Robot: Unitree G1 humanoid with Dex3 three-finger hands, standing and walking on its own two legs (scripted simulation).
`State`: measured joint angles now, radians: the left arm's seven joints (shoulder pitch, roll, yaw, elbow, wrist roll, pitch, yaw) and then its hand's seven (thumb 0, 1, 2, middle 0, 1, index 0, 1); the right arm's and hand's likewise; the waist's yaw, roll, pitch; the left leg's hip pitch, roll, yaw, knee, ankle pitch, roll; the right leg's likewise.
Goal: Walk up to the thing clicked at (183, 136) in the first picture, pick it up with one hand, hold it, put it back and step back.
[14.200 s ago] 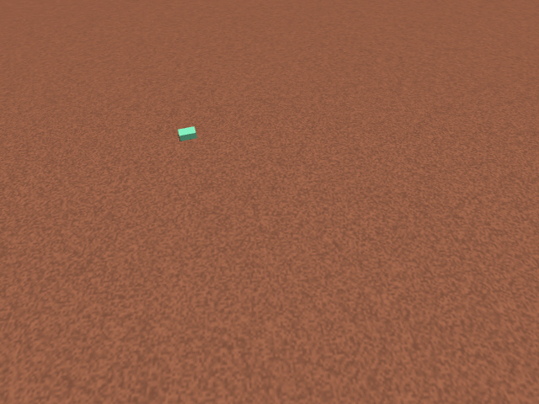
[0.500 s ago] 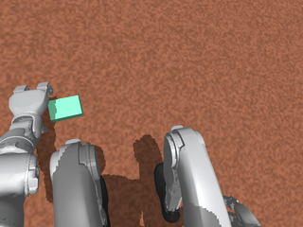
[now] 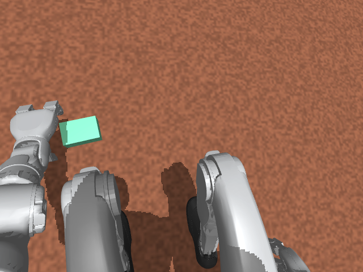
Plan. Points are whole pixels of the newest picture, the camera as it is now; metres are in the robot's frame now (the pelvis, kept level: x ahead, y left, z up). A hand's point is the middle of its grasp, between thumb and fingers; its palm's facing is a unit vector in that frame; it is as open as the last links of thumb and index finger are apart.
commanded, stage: approach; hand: left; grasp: from above
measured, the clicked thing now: (81, 131) +0.46 +0.24 -0.30
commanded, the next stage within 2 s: close in in 0.62 s
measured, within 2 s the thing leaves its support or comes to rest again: neither
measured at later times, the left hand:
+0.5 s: hand (80, 118) +0.46 +0.21 -0.19, palm faces -0.41 -0.06 -0.91, open 13.4 cm
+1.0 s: hand (75, 127) +0.44 +0.23 -0.20, palm faces -0.42 -0.06 -0.90, open 14.2 cm
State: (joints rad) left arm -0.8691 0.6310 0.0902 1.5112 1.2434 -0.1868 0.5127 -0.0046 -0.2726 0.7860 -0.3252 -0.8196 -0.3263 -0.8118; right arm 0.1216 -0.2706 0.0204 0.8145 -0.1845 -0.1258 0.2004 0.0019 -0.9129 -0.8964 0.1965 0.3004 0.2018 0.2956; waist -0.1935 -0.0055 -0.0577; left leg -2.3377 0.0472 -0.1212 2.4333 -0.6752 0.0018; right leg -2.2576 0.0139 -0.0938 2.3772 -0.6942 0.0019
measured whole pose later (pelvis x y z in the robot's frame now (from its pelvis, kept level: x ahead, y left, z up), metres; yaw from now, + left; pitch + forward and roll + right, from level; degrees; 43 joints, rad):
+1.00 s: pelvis +0.00 +0.00 +0.00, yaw -1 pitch +32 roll -8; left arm -1.00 0.61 0.05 1.69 1.32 -0.16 0.65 0.00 -0.54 0.99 -0.12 -0.97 -0.10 -0.98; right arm 0.09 -0.29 0.07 0.78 -0.21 -0.16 0.24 0.00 -0.91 -0.89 0.19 0.30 0.20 0.30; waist -0.28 -0.03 -0.04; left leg -2.34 0.05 -0.15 2.45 -0.68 0.00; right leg -2.25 0.02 -0.12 2.38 -0.69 0.01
